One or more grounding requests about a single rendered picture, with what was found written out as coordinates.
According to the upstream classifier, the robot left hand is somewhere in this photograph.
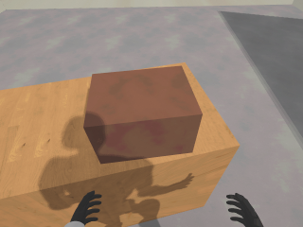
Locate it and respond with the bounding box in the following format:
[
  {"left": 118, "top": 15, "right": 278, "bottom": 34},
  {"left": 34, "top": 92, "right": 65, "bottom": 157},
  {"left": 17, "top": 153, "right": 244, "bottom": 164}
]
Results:
[{"left": 70, "top": 190, "right": 102, "bottom": 225}]

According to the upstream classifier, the pedestal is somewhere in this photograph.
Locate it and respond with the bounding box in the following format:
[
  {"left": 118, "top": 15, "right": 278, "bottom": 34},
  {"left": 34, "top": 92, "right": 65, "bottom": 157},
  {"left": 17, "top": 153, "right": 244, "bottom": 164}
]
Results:
[{"left": 0, "top": 62, "right": 240, "bottom": 227}]

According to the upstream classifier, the robot right hand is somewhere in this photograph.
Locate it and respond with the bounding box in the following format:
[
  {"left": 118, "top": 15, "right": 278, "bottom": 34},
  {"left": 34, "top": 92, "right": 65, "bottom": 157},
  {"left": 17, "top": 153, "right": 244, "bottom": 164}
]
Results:
[{"left": 226, "top": 193, "right": 264, "bottom": 227}]

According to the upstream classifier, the carton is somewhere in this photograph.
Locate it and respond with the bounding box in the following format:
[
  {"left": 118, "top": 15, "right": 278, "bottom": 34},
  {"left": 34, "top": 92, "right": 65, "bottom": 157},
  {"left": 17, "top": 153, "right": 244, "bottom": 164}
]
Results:
[{"left": 83, "top": 65, "right": 203, "bottom": 165}]

